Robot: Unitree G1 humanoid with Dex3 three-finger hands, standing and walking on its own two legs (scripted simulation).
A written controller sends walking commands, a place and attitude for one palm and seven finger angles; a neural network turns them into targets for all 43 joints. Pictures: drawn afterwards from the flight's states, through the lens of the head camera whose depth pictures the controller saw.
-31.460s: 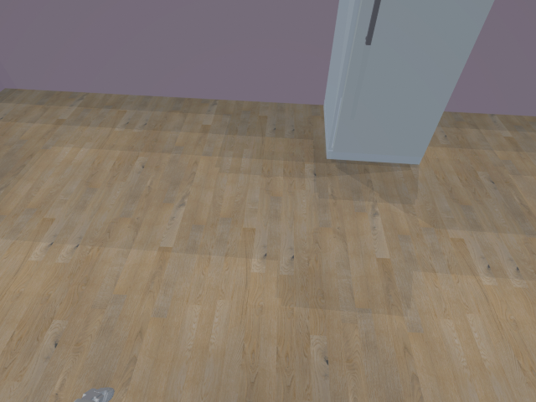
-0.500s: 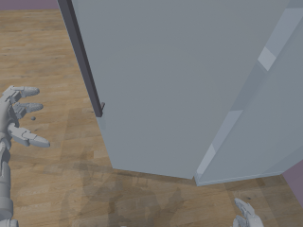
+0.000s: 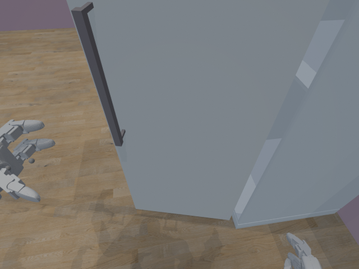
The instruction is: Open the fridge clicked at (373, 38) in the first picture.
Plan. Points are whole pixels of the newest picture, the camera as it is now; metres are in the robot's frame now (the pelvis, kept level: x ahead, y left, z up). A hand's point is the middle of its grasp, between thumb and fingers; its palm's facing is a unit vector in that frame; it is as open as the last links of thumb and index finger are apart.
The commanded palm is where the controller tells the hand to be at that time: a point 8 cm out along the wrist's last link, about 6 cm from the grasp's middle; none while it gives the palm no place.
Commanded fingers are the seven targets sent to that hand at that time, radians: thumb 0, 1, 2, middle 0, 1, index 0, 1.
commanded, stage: draw the hand back to the body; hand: left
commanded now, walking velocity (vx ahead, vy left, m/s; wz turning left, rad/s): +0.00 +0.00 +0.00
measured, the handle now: (107, 89) +0.50 +0.22 +0.14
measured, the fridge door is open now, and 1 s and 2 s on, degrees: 75 75 75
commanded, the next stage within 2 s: step back with the hand held close in 1.20 s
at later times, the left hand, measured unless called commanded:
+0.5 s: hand (12, 178) +0.22 +0.30 +0.16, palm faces +0.55 -0.78 -0.29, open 12.0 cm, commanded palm +0.18 +0.32 +0.17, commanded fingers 0.00 0.36 0.64 -0.22 -0.62 -0.22 -0.62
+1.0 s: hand (30, 189) +0.20 +0.25 +0.17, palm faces +0.51 -0.77 -0.38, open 7.7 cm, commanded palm +0.16 +0.28 +0.19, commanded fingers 0.00 0.90 0.90 -0.20 -0.30 -0.20 -0.30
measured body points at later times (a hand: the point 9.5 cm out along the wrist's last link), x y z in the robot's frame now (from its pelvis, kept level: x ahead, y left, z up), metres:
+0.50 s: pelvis +0.01 +0.00 +0.02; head -0.01 -0.01 +0.47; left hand +0.19 +0.34 +0.17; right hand +0.20 -0.21 -0.07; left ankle +0.04 +0.11 -0.72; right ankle -0.01 -0.13 -0.72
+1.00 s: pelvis +0.02 -0.03 +0.02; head +0.00 -0.05 +0.47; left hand +0.17 +0.29 +0.19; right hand +0.21 -0.25 -0.07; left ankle +0.04 +0.11 -0.72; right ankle -0.01 -0.13 -0.72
